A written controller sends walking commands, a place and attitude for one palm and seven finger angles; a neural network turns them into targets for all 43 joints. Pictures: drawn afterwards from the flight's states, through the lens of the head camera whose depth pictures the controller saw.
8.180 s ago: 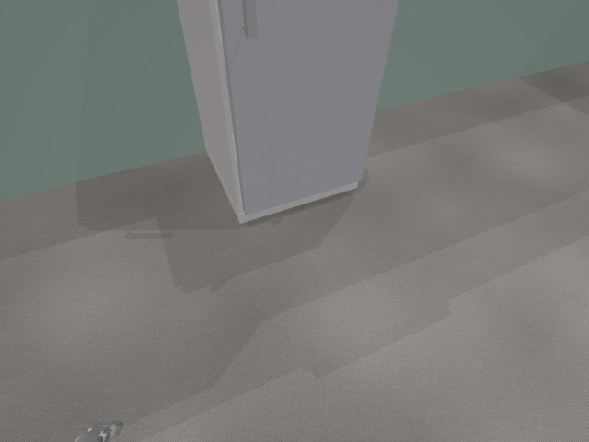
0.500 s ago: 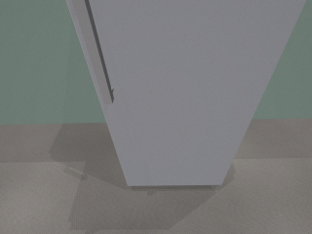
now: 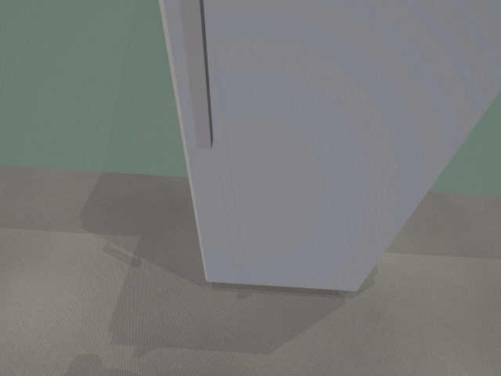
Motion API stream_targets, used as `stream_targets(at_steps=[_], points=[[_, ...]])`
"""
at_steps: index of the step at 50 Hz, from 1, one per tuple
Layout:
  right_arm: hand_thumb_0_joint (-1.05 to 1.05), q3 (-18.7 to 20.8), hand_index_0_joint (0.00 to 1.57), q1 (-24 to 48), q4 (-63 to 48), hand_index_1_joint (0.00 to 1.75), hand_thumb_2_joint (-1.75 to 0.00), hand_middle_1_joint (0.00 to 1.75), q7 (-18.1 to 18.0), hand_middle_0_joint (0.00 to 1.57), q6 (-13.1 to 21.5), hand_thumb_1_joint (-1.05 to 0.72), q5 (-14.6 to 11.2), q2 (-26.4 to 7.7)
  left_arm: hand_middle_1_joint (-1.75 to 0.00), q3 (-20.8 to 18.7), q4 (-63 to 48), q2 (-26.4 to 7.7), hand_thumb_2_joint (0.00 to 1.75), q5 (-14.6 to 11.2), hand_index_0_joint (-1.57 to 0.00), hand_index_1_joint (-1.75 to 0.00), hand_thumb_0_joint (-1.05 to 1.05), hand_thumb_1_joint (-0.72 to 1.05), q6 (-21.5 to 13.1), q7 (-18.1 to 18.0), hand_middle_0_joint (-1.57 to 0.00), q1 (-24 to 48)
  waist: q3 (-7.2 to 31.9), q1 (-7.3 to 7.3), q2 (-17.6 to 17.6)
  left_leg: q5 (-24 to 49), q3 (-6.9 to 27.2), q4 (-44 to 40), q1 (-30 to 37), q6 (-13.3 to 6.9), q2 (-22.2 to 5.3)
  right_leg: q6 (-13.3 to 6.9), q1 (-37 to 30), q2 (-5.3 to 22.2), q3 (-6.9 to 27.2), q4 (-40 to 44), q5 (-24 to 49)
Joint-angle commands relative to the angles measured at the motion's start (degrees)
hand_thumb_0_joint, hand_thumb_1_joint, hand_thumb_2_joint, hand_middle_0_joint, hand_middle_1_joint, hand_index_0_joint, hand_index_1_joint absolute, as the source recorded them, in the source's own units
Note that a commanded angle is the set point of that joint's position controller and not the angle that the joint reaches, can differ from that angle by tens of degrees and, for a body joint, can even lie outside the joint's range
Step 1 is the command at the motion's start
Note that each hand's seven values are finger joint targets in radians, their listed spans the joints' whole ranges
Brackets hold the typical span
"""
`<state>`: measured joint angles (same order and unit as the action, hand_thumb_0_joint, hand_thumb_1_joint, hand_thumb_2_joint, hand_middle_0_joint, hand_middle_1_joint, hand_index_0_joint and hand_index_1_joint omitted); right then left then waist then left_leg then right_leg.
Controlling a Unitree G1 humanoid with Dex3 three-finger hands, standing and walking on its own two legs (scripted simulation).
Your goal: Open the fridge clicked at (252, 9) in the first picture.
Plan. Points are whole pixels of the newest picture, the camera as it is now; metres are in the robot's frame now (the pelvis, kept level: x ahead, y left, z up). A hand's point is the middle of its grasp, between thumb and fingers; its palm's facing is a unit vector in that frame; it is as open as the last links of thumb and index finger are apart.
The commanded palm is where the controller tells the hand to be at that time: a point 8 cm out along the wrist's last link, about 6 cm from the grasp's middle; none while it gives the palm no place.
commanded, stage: come to a stop and stand still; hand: left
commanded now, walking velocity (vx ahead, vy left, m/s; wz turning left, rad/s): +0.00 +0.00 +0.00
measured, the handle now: (198, 42) +0.53 +0.14 +0.27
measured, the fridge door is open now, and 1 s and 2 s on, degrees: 0 0 0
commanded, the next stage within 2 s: look again from close up in 1.08 s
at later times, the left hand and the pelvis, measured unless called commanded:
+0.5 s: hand out of the picture -0.02 +0.18 -0.17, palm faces +0.02 -0.98 -0.20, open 7.3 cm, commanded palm none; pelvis -0.02 +0.00 +0.01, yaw +0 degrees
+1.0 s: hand out of the picture -0.05 +0.14 -0.17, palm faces +0.04 -0.99 -0.15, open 7.3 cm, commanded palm none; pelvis -0.03 -0.02 +0.00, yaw +0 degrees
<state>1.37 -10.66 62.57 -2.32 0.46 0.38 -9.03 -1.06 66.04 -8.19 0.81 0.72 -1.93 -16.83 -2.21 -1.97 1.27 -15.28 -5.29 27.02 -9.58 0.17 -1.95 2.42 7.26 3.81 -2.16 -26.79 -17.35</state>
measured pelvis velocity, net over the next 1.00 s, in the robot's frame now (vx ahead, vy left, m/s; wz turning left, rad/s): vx -0.03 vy -0.02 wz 0.00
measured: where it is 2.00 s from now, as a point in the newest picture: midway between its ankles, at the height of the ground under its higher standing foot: outside the picture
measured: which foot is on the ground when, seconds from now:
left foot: down 0.00-1.00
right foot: down 0.00-1.00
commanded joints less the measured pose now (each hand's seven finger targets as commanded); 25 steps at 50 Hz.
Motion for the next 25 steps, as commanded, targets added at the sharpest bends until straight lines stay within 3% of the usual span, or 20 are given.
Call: stream_targets(at_steps=[1, 5, 17, 25], points=[[0.0, 0.6, 0.2, -5.4, -0.2, 0.3, -0.9, 0.3, -0.1, 0.2, 0.5, -0.9, 0.0, -5.5, -0.3, -0.7, -1.2, -5.0, 0.9, 0.1, -0.2, -0.3, 0.0, 0.9, -0.5, -0.3, -0.2, -2.3, -2.0, 1.41, -4.2, 18.9, 5.4, -6.6, 2.2, -1.1, -6.2, -1.5, 3.7, 2.7, 1.3, 4.6, 10.8], [0.0, 0.5, 0.2, -4.6, -0.4, 0.3, -0.9, 0.3, 0.1, 0.2, 0.7, -0.9, 0.1, -5.8, -0.3, -0.4, -1.4, -5.4, 0.9, 0.1, -0.2, -0.3, 0.0, 0.9, -0.3, -0.2, -0.2, -1.8, -1.6, 1.22, -4.7, 13.7, 6.1, -9.1, 1.5, -1.0, -6.0, -1.1, 3.1, 2.8, 1.2, 5.4, 8.9], [0.0, 0.4, 0.2, -6.9, 0.8, 0.3, -0.9, 0.3, 0.5, 0.2, 1.0, -0.9, 0.0, -5.7, -0.3, -0.3, -1.8, -6.5, 0.9, 0.0, -0.2, -0.3, 0.0, 0.9, -0.8, -0.2, -0.2, -0.8, -0.7, 1.33, -1.4, 9.3, 6.1, -11.0, 0.6, -0.7, -5.3, -1.3, 1.5, 3.3, 1.4, 7.2, 9.0], [0.0, 0.4, 0.2, -8.9, 2.1, 0.3, -0.9, 0.3, 0.7, 0.2, 0.6, -0.9, 0.0, -4.5, -0.3, 0.0, -1.5, -5.8, 0.9, -0.1, -0.2, -0.3, 0.0, 0.9, -1.0, -0.3, -0.2, -2.0, -3.0, 1.7, -1.2, 3.1, 5.5, -11.3, -0.6, -0.4, -4.6, -1.7, 3.9, 3.0, 2.2, 8.4, 6.1]])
